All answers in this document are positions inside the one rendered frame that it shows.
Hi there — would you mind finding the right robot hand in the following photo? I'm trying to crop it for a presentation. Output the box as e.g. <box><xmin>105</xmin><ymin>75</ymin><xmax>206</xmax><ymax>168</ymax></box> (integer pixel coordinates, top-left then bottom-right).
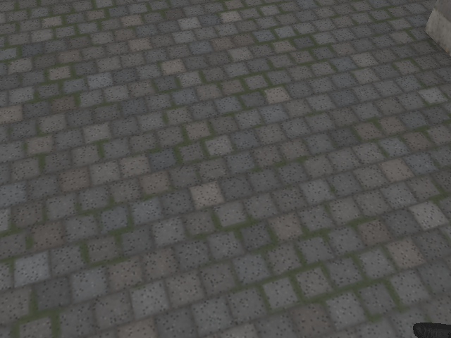
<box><xmin>413</xmin><ymin>323</ymin><xmax>451</xmax><ymax>338</ymax></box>

